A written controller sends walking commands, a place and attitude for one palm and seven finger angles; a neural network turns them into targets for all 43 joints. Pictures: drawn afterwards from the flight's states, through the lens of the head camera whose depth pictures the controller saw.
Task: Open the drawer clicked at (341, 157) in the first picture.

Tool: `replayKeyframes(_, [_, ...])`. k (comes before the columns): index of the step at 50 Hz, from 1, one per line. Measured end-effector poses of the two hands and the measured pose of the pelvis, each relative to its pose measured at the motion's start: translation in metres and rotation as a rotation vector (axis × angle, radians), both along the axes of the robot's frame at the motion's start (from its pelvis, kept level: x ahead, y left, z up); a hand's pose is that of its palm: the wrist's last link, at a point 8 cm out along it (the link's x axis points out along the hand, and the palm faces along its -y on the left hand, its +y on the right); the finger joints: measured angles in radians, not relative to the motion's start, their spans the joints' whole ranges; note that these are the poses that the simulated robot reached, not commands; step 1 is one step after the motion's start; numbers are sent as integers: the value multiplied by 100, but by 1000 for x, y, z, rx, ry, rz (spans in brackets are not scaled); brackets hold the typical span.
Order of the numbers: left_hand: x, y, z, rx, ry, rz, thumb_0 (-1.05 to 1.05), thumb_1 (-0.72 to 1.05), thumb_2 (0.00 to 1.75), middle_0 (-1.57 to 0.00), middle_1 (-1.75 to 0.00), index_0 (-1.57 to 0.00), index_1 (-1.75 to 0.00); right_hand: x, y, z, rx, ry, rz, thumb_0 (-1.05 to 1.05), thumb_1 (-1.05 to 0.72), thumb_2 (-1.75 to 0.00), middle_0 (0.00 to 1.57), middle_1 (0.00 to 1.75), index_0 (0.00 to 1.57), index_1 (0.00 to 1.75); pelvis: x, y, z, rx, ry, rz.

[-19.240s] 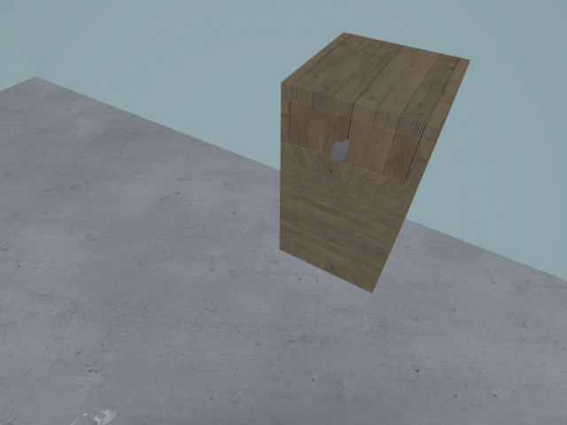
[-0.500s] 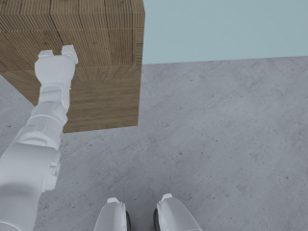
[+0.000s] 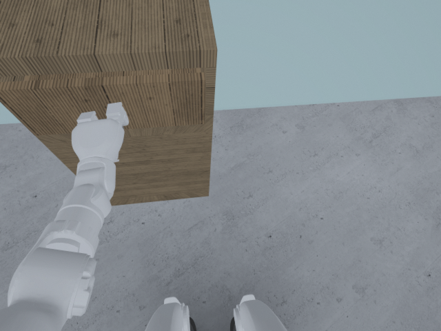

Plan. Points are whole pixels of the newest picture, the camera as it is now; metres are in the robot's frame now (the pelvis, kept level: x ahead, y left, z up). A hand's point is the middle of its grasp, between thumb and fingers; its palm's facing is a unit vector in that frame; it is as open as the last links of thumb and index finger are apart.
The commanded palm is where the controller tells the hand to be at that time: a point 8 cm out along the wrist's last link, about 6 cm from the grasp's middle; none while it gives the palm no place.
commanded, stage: pull the drawer open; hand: left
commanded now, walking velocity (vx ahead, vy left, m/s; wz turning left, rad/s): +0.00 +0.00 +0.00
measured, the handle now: (112, 123) +0.53 +0.19 -0.02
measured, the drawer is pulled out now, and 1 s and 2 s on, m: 0.03 0.06 0.28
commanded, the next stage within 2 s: none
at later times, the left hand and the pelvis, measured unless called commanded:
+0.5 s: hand (108, 166) +0.44 +0.20 -0.04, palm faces -0.02 -0.04 -1.00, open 7.3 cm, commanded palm +0.42 +0.20 +0.01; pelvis -0.01 -0.01 +0.00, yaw +2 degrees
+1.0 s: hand (109, 166) +0.43 +0.19 -0.04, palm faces -0.03 -0.07 -1.00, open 7.3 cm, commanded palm +0.39 +0.20 +0.01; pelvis -0.03 -0.01 -0.01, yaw +1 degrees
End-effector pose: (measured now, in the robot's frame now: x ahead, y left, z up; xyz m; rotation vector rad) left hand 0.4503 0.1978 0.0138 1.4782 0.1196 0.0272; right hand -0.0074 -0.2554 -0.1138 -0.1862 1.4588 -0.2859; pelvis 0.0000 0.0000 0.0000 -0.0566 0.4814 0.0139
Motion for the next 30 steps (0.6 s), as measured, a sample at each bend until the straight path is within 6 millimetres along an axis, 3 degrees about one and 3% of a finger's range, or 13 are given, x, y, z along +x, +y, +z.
replayKeyframes(12, [-33, -1, -1, -2, -13, -2, 3, 60, 74, -42, -135, -18, -135, 68, -7, 7, 1, -128, 59, 0, -91, -90, 21, 30, 20, 30, 13, -3, 11, 11, -39, 1])
replayKeyframes(17, [-34, -1, -1, 12, -31, -10, 2, 58, 76, -42, -135, -20, -135, 83, -12, 5, -21, -152, 107, 0, -91, -90, 21, 30, 20, 30, 9, -6, 7, 12, -40, 23])
replayKeyframes(23, [-34, -2, -1, 38, -40, -7, 0, 56, 77, -42, -135, -22, -134, 78, -17, -1, -30, -166, 109, 0, -91, -90, 21, 30, 20, 30, -2, -10, 2, 13, -38, 28])
replayKeyframes(30, [-33, -3, 1, 58, -22, 6, 0, 57, 72, -42, -135, -22, -133, 42, -18, -6, -19, -126, 72, 0, -91, -90, 21, 30, 20, 30, -15, -13, -1, 17, -43, 24])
